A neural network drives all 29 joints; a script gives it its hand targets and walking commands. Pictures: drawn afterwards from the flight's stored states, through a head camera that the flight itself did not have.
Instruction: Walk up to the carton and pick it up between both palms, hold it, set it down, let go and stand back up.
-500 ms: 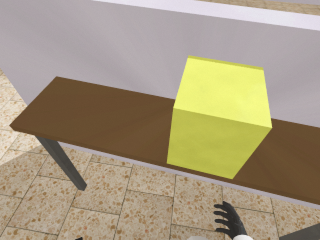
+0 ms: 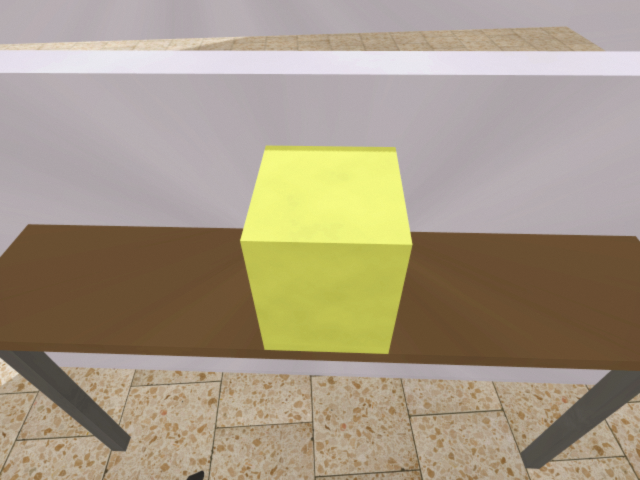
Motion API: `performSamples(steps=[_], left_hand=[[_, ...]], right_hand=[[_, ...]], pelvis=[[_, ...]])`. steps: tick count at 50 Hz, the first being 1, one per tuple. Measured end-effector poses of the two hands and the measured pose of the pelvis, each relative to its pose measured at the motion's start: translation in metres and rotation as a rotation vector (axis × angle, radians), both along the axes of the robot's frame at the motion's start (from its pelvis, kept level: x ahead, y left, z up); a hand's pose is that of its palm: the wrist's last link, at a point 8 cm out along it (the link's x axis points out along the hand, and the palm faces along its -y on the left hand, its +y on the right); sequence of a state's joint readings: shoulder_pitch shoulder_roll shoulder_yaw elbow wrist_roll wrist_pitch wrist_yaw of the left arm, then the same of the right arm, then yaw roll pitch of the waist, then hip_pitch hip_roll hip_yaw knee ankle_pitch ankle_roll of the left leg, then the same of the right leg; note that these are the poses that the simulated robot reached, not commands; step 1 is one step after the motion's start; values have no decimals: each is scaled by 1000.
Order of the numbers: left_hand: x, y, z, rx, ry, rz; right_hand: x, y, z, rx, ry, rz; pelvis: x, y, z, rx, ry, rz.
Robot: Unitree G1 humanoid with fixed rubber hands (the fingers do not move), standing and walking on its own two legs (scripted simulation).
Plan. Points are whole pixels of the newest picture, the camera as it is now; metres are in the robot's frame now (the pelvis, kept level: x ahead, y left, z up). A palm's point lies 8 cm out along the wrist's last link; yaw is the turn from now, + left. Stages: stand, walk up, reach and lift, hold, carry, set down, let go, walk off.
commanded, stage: walk up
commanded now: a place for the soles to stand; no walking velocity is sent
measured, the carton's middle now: (328, 251) +0.46 +0.00 +0.03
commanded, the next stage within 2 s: reach and lift in 1.94 s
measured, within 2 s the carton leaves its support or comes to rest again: neither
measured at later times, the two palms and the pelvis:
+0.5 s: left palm out of the picture +0.07 +0.21 -0.12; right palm out of the picture +0.08 -0.23 -0.12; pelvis +0.01 -0.01 +0.01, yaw -3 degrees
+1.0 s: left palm out of the picture +0.08 +0.22 -0.12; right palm out of the picture +0.03 -0.21 -0.13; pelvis -0.01 +0.02 +0.01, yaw -6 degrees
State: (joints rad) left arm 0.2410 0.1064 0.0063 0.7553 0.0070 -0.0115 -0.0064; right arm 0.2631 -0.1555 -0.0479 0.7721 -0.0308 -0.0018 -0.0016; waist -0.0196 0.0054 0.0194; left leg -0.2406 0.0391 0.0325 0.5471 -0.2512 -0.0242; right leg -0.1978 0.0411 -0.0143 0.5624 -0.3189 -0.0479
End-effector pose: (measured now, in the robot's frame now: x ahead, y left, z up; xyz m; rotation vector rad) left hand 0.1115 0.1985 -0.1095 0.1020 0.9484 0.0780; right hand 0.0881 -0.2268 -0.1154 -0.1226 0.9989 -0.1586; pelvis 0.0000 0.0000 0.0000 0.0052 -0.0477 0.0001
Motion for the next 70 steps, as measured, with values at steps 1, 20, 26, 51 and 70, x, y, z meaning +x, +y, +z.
performSamples(steps=[1, 20, 26, 51, 70], left_hand=[[-1, -1, 1, -5, 3, 4], [-43, 12, -5, 48, 152, 47], [-42, 13, -7, 69, 172, 38], [-31, 27, -8, 81, 159, -59], [-52, 49, -11, 105, 193, -83]], right_hand=[[0, 4, 1, 10, 2, 4], [0, 10, -4, 55, 44, -17], [-6, 0, -8, 41, 92, -35], [-58, 20, -16, 46, 164, -92], [-92, 31, -20, 39, 181, -131]], pelvis=[[1, -1, 2, 1, -1, -1], [12, -8, 8, 6, 11, -47], [8, -7, 7, 9, 19, -60], [-16, 19, 6, 15, 12, -106], [-32, 38, 2, 24, 6, -129]])
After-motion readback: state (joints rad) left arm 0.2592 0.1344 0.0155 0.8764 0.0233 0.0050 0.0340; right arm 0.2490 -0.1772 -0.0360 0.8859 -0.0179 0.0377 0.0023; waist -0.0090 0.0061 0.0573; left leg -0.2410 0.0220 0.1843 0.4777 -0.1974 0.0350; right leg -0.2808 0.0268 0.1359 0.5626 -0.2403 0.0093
